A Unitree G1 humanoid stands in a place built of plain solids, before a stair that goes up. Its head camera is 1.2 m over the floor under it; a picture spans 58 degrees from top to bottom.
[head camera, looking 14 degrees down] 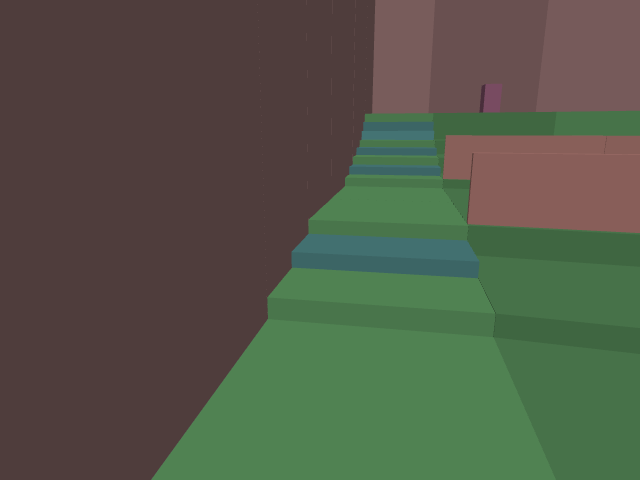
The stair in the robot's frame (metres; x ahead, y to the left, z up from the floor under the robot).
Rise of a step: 0.13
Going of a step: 0.64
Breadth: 1.42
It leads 11 degrees to the right of straight ahead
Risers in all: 3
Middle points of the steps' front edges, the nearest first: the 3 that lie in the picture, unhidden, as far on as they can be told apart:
2.52 -0.35 0.15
3.15 -0.47 0.29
3.79 -0.59 0.42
